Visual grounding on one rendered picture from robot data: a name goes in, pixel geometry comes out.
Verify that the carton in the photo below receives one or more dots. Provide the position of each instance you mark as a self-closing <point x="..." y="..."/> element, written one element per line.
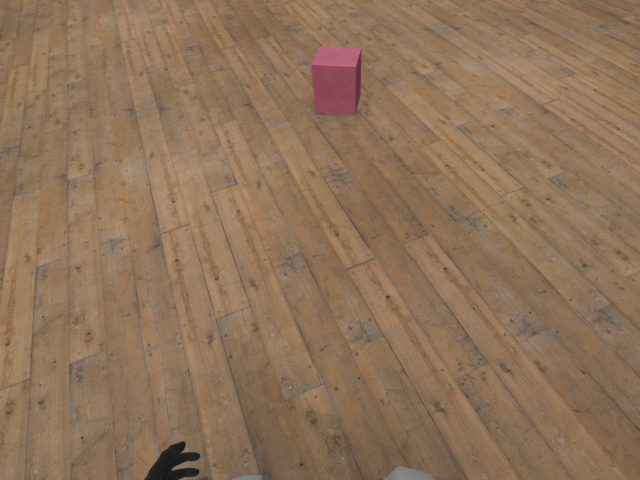
<point x="336" y="76"/>

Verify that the robot left hand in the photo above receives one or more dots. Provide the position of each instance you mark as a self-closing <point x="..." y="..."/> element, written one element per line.
<point x="170" y="458"/>

